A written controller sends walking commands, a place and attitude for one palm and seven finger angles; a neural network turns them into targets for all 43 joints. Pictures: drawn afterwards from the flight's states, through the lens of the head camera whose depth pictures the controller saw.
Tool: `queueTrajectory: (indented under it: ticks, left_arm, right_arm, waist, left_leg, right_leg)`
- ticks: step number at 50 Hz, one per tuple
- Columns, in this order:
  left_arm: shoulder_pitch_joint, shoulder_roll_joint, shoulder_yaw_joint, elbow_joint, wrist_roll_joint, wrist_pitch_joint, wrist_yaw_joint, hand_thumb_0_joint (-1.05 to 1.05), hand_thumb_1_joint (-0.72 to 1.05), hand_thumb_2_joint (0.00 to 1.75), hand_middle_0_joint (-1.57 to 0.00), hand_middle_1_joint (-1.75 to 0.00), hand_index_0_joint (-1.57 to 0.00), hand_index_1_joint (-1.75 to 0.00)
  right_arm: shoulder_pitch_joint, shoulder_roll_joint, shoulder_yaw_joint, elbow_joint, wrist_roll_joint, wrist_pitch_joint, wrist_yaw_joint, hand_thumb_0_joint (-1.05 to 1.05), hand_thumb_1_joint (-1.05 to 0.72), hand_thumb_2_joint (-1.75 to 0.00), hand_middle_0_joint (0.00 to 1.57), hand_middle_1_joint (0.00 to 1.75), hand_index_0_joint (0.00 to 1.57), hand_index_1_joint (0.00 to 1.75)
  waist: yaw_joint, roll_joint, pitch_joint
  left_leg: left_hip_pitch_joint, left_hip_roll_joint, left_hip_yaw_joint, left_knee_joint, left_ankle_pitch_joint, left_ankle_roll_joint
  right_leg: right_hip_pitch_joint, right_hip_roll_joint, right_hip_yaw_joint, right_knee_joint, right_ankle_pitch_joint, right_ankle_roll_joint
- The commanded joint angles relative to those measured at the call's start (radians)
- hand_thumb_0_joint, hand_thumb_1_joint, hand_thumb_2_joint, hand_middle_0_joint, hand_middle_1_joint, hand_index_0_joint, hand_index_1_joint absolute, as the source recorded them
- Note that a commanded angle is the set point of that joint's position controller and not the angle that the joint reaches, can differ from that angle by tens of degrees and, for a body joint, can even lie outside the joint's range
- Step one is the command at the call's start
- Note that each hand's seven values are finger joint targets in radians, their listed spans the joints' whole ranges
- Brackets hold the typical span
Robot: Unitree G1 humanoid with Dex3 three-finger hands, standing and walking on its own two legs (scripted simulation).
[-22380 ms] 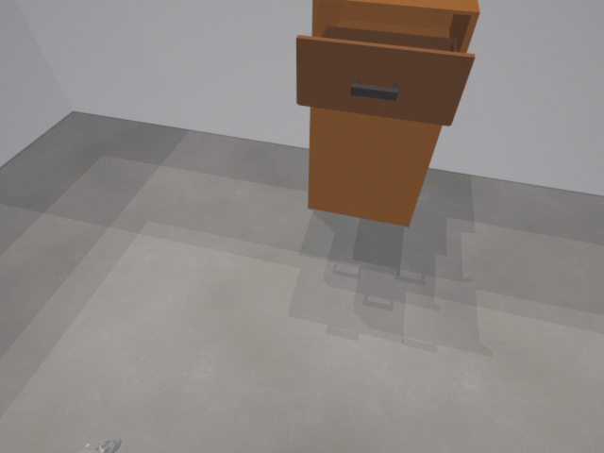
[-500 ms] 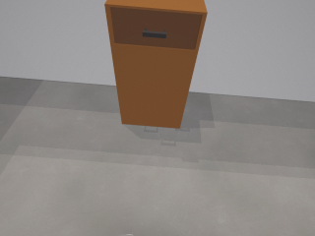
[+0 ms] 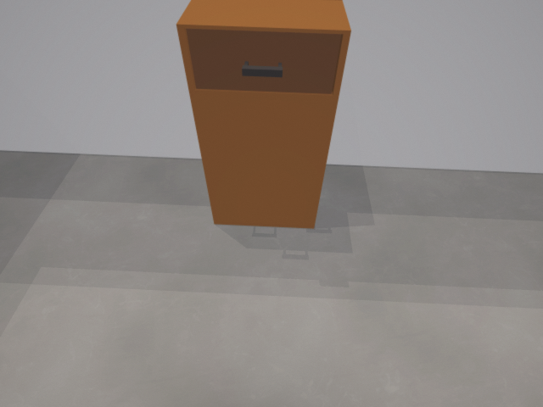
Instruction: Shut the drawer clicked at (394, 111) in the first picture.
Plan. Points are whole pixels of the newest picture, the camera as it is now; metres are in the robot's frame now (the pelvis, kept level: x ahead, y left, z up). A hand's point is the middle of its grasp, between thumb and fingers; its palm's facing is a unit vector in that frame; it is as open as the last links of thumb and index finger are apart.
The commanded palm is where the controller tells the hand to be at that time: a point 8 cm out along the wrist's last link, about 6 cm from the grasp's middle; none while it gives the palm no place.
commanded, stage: let the arm hang, fingers relaxed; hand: left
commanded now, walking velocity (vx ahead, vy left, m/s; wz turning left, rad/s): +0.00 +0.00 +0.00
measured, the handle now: (262, 68) +0.98 +0.07 +0.02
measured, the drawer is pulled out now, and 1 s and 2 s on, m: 0.00 0.00 0.00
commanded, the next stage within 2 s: look to check the result in 0.20 s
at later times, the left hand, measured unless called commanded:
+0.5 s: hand out of the picture +0.12 +0.23 -0.15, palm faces -0.04 -0.94 -0.35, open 7.4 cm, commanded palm none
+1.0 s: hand out of the picture +0.15 +0.21 -0.15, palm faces -0.05 -0.94 -0.34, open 7.4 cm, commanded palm none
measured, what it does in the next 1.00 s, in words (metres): shifts its weight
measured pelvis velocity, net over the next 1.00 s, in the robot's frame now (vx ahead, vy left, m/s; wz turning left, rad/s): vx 0.06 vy -0.03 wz -0.02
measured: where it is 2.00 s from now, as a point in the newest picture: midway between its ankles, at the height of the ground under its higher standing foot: outside the picture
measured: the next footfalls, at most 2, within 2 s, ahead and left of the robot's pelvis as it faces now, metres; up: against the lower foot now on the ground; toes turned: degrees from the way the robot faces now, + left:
none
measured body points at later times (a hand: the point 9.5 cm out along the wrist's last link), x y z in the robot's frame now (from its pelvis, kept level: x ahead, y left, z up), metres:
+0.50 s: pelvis +0.04 -0.01 +0.01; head +0.07 -0.02 +0.46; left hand +0.12 +0.28 -0.12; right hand +0.11 -0.31 -0.14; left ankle +0.07 +0.10 -0.74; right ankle +0.03 -0.14 -0.74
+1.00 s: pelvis +0.06 -0.03 +0.01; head +0.08 -0.03 +0.46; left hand +0.15 +0.26 -0.12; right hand +0.13 -0.32 -0.13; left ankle +0.07 +0.10 -0.74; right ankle +0.03 -0.14 -0.74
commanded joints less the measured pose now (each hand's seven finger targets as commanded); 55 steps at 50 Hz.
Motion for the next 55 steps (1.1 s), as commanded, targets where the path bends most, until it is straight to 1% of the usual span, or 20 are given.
queueTrajectory:
  ticks: [1,4,6,7,9,10,13,17,19,20,23,26,34,37,39,42,45,49,54,55]
  left_arm:
    - [-0.007,0.203,0.038,-0.044,-0.004,-0.017,0.005,0.00,0.90,0.90,-0.20,-0.30,-0.20,-0.30]
    - [-0.037,0.212,0.038,-0.047,-0.005,-0.021,0.003,0.00,0.90,0.90,-0.20,-0.30,-0.20,-0.30]
    - [-0.047,0.222,0.037,-0.051,-0.006,-0.028,0.004,0.00,0.90,0.90,-0.20,-0.30,-0.20,-0.30]
    - [-0.063,0.223,0.035,-0.051,-0.008,-0.028,0.004,0.00,0.90,0.90,-0.20,-0.30,-0.20,-0.30]
    - [-0.077,0.232,0.034,-0.051,-0.009,-0.029,0.004,0.00,0.90,0.90,-0.20,-0.30,-0.20,-0.30]
    - [-0.085,0.234,0.034,-0.051,-0.010,-0.028,0.004,0.00,0.90,0.90,-0.20,-0.30,-0.20,-0.30]
    - [-0.094,0.244,0.031,-0.050,-0.011,-0.032,0.005,0.00,0.90,0.90,-0.20,-0.30,-0.20,-0.30]
    - [-0.109,0.258,0.028,-0.048,-0.012,-0.033,0.007,0.00,0.90,0.90,-0.20,-0.30,-0.20,-0.30]
    - [-0.115,0.262,0.027,-0.047,-0.012,-0.032,0.006,0.00,0.90,0.90,-0.20,-0.30,-0.20,-0.30]
    - [-0.112,0.265,0.026,-0.045,-0.013,-0.032,0.006,0.00,0.90,0.90,-0.20,-0.30,-0.20,-0.30]
    - [-0.115,0.271,0.026,-0.046,-0.012,-0.035,0.008,0.00,0.90,0.90,-0.20,-0.30,-0.20,-0.30]
    - [-0.112,0.276,0.027,-0.046,-0.012,-0.036,0.009,0.00,0.90,0.90,-0.20,-0.30,-0.20,-0.30]
    - [-0.111,0.275,0.026,-0.044,-0.013,-0.036,0.010,0.00,0.90,0.90,-0.20,-0.30,-0.20,-0.30]
    - [-0.107,0.275,0.028,-0.045,-0.013,-0.037,0.011,0.00,0.90,0.90,-0.20,-0.30,-0.20,-0.30]
    - [-0.110,0.274,0.028,-0.046,-0.014,-0.036,0.011,0.00,0.90,0.90,-0.20,-0.30,-0.20,-0.30]
    - [-0.107,0.274,0.029,-0.046,-0.013,-0.037,0.011,0.00,0.90,0.90,-0.20,-0.30,-0.20,-0.30]
    - [-0.109,0.273,0.029,-0.048,-0.014,-0.037,0.011,0.00,0.90,0.90,-0.20,-0.30,-0.20,-0.30]
    - [-0.111,0.272,0.029,-0.049,-0.014,-0.036,0.010,0.00,0.90,0.90,-0.20,-0.30,-0.20,-0.30]
    - [-0.106,0.273,0.029,-0.048,-0.015,-0.037,0.009,0.00,0.90,0.90,-0.20,-0.30,-0.20,-0.30]
    - [-0.105,0.274,0.029,-0.049,-0.016,-0.037,0.009,0.00,0.90,0.90,-0.20,-0.30,-0.20,-0.30]
  right_arm:
    - [-0.011,-0.190,-0.032,-0.049,0.000,-0.026,-0.008,0.00,-0.90,-0.90,0.20,0.30,0.20,0.30]
    - [-0.033,-0.203,-0.029,-0.048,0.000,-0.031,-0.007,0.00,-0.90,-0.90,0.20,0.30,0.20,0.30]
    - [-0.045,-0.212,-0.028,-0.050,0.004,-0.036,-0.006,0.00,-0.90,-0.90,0.20,0.30,0.20,0.30]
    - [-0.053,-0.213,-0.025,-0.046,0.004,-0.038,-0.006,0.00,-0.90,-0.90,0.20,0.30,0.20,0.30]
    - [-0.065,-0.224,-0.023,-0.044,0.005,-0.039,-0.006,0.00,-0.90,-0.90,0.20,0.30,0.20,0.30]
    - [-0.069,-0.226,-0.022,-0.042,0.005,-0.038,-0.007,0.00,-0.90,-0.90,0.20,0.30,0.20,0.30]
    - [-0.084,-0.236,-0.019,-0.039,0.007,-0.039,-0.006,0.00,-0.90,-0.90,0.20,0.30,0.20,0.30]
    - [-0.103,-0.250,-0.019,-0.038,0.008,-0.035,-0.005,0.00,-0.90,-0.90,0.20,0.30,0.20,0.30]
    - [-0.112,-0.256,-0.017,-0.037,0.008,-0.033,-0.004,0.00,-0.90,-0.90,0.20,0.30,0.20,0.30]
    - [-0.116,-0.260,-0.016,-0.036,0.008,-0.033,-0.004,0.00,-0.90,-0.90,0.20,0.30,0.20,0.30]
    - [-0.119,-0.263,-0.014,-0.037,0.009,-0.034,-0.005,0.00,-0.90,-0.90,0.20,0.30,0.20,0.30]
    - [-0.128,-0.268,-0.013,-0.041,0.011,-0.034,-0.006,0.00,-0.90,-0.90,0.20,0.30,0.20,0.30]
    - [-0.134,-0.271,-0.010,-0.040,0.009,-0.033,-0.009,0.00,-0.90,-0.90,0.20,0.30,0.20,0.30]
    - [-0.130,-0.270,-0.009,-0.041,0.009,-0.035,-0.011,0.00,-0.90,-0.90,0.20,0.30,0.20,0.30]
    - [-0.130,-0.268,-0.009,-0.040,0.010,-0.034,-0.011,0.00,-0.90,-0.90,0.20,0.30,0.20,0.30]
    - [-0.128,-0.267,-0.010,-0.039,0.009,-0.033,-0.011,0.00,-0.90,-0.90,0.20,0.30,0.20,0.30]
    - [-0.124,-0.271,-0.009,-0.038,0.009,-0.035,-0.012,0.00,-0.90,-0.90,0.20,0.30,0.20,0.30]
    - [-0.122,-0.271,-0.010,-0.037,0.009,-0.033,-0.012,0.00,-0.90,-0.90,0.20,0.30,0.20,0.30]
    - [-0.117,-0.269,-0.008,-0.034,0.009,-0.036,-0.012,0.00,-0.90,-0.90,0.20,0.30,0.20,0.30]
    - [-0.114,-0.271,-0.008,-0.034,0.009,-0.036,-0.013,0.00,-0.90,-0.90,0.20,0.30,0.20,0.30]
  waist:
    - [0.011,0.043,0.002]
    - [0.010,0.027,-0.019]
    - [0.010,0.018,-0.057]
    - [0.006,0.014,-0.055]
    - [0.004,0.023,-0.070]
    - [0.003,0.013,-0.067]
    - [0.002,0.009,-0.096]
    - [-0.003,-0.015,-0.101]
    - [-0.002,-0.011,-0.088]
    - [-0.002,-0.010,-0.098]
    - [-0.004,-0.013,-0.119]
    - [-0.002,-0.013,-0.109]
    - [-0.003,-0.011,-0.112]
    - [-0.003,-0.007,-0.122]
    - [-0.003,-0.003,-0.102]
    - [-0.003,-0.013,-0.100]
    - [-0.003,-0.003,-0.109]
    - [-0.004,-0.013,-0.080]
    - [-0.001,-0.003,-0.093]
    - [-0.002,-0.015,-0.096]
  left_leg:
    - [0.017,0.114,-0.162,-0.157,-0.219,0.017]
    - [0.033,0.120,-0.165,-0.163,-0.166,0.015]
    - [0.071,0.121,-0.151,-0.138,-0.052,0.016]
    - [0.080,0.124,-0.147,-0.141,-0.025,0.013]
    - [0.104,0.126,-0.141,-0.136,0.019,0.011]
    - [0.106,0.127,-0.142,-0.138,0.027,0.009]
    - [0.145,0.129,-0.127,-0.125,0.096,0.008]
    - [0.169,0.130,-0.118,-0.123,0.105,0.004]
    - [0.167,0.130,-0.116,-0.131,0.092,0.002]
    - [0.177,0.130,-0.113,-0.129,0.097,0.001]
    - [0.194,0.134,-0.105,-0.123,0.141,0.000]
    - [0.201,0.133,-0.100,-0.120,0.159,-0.001]
    - [0.220,0.136,-0.091,-0.124,0.174,-0.005]
    - [0.230,0.139,-0.087,-0.119,0.206,-0.006]
    - [0.222,0.138,-0.086,-0.126,0.186,-0.007]
    - [0.227,0.138,-0.082,-0.128,0.176,-0.008]
    - [0.230,0.139,-0.080,-0.129,0.184,-0.009]
    - [0.218,0.140,-0.079,-0.138,0.150,-0.010]
    - [0.224,0.141,-0.077,-0.140,0.157,-0.009]
    - [0.226,0.142,-0.078,-0.138,0.161,-0.010]
  right_leg:
    - [-0.033,-0.068,0.087,-0.120,-0.171,-0.068]
    - [-0.004,-0.073,0.076,-0.119,-0.119,-0.063]
    - [0.024,-0.080,0.079,-0.123,-0.047,-0.062]
    - [0.026,-0.084,0.073,-0.122,-0.032,-0.060]
    - [0.037,-0.087,0.074,-0.127,-0.003,-0.056]
    - [0.040,-0.087,0.070,-0.129,-0.001,-0.055]
    - [0.056,-0.095,0.074,-0.134,0.061,-0.054]
    - [0.060,-0.097,0.081,-0.149,0.082,-0.052]
    - [0.058,-0.096,0.079,-0.156,0.069,-0.050]
    - [0.062,-0.097,0.082,-0.159,0.076,-0.050]
    - [0.084,-0.100,0.082,-0.154,0.136,-0.050]
    - [0.084,-0.100,0.085,-0.158,0.165,-0.050]
    - [0.101,-0.101,0.084,-0.163,0.203,-0.050]
    - [0.114,-0.103,0.082,-0.158,0.242,-0.050]
    - [0.109,-0.102,0.084,-0.167,0.225,-0.050]
    - [0.106,-0.100,0.086,-0.171,0.222,-0.049]
    - [0.116,-0.100,0.090,-0.171,0.230,-0.051]
    - [0.103,-0.096,0.091,-0.181,0.197,-0.049]
    - [0.111,-0.097,0.095,-0.180,0.201,-0.051]
    - [0.112,-0.096,0.093,-0.179,0.206,-0.051]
